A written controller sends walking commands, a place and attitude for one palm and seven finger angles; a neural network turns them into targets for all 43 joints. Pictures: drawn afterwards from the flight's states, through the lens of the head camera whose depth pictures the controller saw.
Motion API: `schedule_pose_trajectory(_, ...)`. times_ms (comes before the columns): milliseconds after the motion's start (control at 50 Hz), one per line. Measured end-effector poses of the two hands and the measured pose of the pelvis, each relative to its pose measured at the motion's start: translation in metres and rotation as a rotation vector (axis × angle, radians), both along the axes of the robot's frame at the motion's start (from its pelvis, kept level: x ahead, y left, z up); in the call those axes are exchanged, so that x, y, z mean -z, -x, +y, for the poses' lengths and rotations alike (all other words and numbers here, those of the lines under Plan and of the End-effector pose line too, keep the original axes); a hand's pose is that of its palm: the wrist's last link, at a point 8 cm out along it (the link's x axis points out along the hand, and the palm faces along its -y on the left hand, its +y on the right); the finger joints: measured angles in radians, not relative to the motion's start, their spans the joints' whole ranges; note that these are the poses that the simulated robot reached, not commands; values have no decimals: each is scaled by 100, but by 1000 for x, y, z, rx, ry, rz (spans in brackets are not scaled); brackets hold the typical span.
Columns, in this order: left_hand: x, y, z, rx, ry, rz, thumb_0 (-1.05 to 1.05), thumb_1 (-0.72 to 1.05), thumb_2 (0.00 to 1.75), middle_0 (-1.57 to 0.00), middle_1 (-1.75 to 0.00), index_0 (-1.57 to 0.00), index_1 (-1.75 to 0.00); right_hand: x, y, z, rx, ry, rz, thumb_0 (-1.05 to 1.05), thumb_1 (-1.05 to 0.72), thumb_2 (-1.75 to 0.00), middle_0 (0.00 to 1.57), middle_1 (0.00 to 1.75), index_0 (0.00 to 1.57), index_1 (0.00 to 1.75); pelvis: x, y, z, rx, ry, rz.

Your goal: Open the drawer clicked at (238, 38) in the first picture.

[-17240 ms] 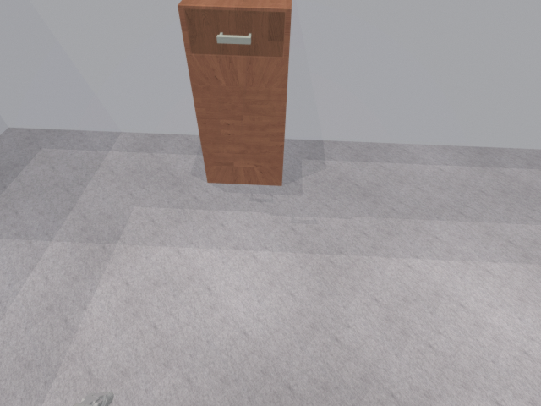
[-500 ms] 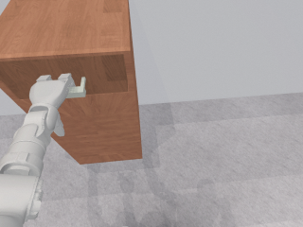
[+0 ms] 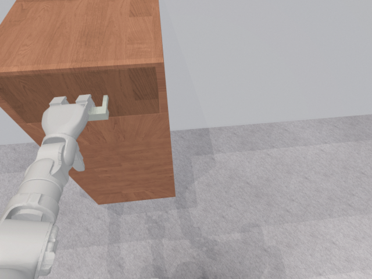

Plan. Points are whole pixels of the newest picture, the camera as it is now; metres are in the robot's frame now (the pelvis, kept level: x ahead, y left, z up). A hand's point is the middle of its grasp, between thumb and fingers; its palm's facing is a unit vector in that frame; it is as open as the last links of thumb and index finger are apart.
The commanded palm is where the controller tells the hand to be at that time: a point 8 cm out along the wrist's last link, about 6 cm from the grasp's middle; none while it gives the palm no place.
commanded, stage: lower the fingers behind the handle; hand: left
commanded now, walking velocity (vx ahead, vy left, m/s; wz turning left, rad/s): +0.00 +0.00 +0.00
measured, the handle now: (82, 107) +0.50 +0.25 +0.05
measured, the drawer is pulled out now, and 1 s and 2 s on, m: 0.00 0.00 0.10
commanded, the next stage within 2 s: close the thumb around the handle in 0.12 s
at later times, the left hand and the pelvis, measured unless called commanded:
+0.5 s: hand (77, 133) +0.44 +0.26 +0.03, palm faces -0.06 -0.02 -1.00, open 11.6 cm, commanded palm +0.42 +0.26 +0.08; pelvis +0.00 -0.01 +0.00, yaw +0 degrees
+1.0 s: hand (77, 132) +0.44 +0.26 +0.03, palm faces -0.06 -0.02 -1.00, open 6.0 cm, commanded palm +0.43 +0.26 +0.08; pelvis +0.00 -0.01 +0.00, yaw +0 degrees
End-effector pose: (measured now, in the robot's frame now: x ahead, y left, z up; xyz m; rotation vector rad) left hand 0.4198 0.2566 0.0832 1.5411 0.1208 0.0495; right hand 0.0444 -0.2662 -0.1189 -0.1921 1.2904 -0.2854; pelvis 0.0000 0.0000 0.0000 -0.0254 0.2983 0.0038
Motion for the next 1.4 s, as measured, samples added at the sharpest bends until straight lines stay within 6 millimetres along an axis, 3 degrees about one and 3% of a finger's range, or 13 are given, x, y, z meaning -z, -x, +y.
schedule_pose_trajectory(360, -1, -1, 0, -2, -8, 17, 0, -41, 34, -30, -120, -32, -121, 0, 14, -6, 6, 15, 30, 1, -91, -90, 21, 30, 20, 30, 0, 3, -3, -4, -1, 3)
schedule_pose_trajectory(500, -1, -1, -1, -4, -6, 16, 0, -15, 45, -31, -122, -34, -123, 0, 16, -9, 11, 16, 36, 1, -91, -90, 21, 30, 20, 30, 0, 2, -5, -2, -2, 4)
schedule_pose_trajectory(820, -2, -5, 0, 0, -1, 20, 0, 67, 80, -34, -130, -37, -129, -2, 7, -14, 14, 27, 22, 1, -91, -90, 21, 30, 20, 30, 0, -2, -8, 3, -3, 9)
schedule_pose_trajectory(1240, 0, -1, 0, -4, -6, 20, 0, 69, 82, -31, -133, -34, -132, -1, 4, -6, 23, 3, 13, 1, -91, -90, 21, 30, 20, 30, -1, -5, -4, 7, -2, 5)
schedule_pose_trajectory(1400, 2, 16, -2, -2, 7, -2, 1, 70, 82, -29, -135, -34, -132, -3, -16, 1, 19, -23, -24, 1, -91, -90, 21, 30, 20, 30, -5, -15, 0, 13, -2, -16)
